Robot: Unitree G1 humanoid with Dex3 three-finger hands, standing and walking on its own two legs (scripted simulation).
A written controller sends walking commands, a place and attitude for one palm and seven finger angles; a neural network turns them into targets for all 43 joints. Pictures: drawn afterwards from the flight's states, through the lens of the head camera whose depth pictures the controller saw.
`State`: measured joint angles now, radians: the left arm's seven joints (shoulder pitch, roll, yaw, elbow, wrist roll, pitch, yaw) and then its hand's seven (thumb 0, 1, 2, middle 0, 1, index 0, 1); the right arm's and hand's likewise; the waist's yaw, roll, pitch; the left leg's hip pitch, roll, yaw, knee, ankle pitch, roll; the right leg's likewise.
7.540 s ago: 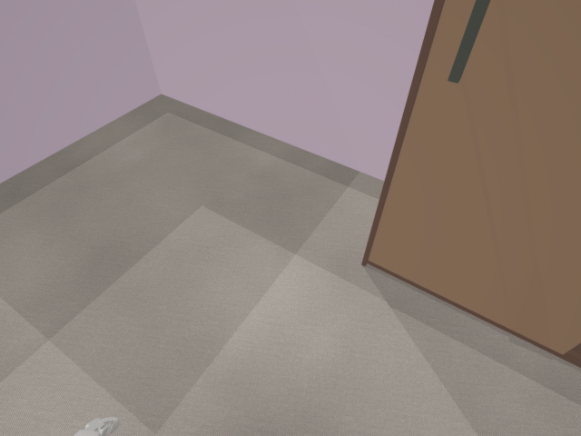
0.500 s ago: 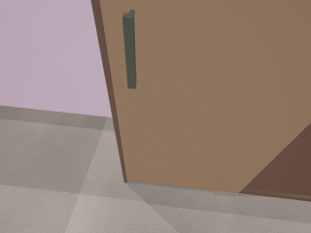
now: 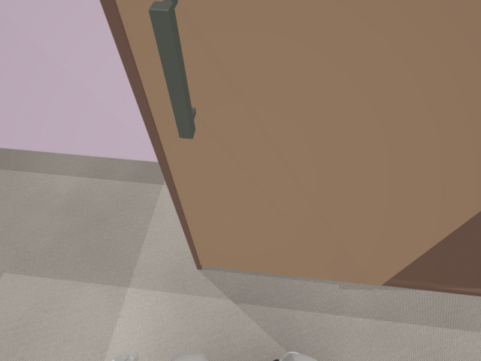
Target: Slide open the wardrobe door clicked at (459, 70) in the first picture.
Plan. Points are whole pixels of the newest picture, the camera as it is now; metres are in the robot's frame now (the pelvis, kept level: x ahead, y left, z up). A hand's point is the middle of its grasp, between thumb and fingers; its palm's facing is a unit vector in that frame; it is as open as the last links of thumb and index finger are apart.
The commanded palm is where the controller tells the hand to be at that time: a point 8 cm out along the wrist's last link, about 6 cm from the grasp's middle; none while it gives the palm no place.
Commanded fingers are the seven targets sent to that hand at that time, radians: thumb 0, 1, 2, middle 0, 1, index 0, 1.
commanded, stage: come to a stop and stand still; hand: left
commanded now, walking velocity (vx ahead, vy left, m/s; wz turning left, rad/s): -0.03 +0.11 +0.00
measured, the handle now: (180, 74) +0.47 +0.11 +0.21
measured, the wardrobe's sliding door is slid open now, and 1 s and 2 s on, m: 0.00 0.00 0.00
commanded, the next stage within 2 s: look again from close up in 1.12 s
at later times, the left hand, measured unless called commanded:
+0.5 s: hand out of the picture -0.05 +0.18 -0.17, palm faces +0.01 -0.98 -0.19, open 7.4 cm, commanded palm none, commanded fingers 0.00 0.90 0.90 -0.20 -0.30 -0.20 -0.30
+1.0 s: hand out of the picture +0.02 +0.16 -0.16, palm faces -0.03 -0.97 -0.24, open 7.4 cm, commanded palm none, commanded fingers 0.00 0.90 0.90 -0.20 -0.30 -0.20 -0.30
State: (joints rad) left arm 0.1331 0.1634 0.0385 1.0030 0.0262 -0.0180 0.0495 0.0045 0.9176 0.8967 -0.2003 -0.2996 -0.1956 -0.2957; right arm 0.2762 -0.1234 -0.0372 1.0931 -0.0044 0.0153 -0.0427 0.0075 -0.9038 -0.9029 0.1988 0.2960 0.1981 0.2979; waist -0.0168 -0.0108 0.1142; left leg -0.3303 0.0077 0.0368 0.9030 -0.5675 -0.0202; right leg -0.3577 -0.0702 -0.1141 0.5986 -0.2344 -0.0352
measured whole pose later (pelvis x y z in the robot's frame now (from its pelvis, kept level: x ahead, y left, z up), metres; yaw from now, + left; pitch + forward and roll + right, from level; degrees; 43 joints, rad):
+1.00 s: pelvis -0.01 -0.02 +0.01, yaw -2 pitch -1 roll +1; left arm 0.29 0.16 -0.02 1.08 0.01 -0.04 0.05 0.01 0.92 0.90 -0.20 -0.30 -0.20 -0.30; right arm 0.30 -0.15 0.02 1.11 -0.02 -0.01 -0.03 0.02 -0.92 -0.90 0.20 0.30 0.20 0.30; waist -0.02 0.02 0.01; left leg -0.20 0.05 0.07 0.48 -0.27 -0.03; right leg -0.14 0.03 -0.04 0.50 -0.35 -0.05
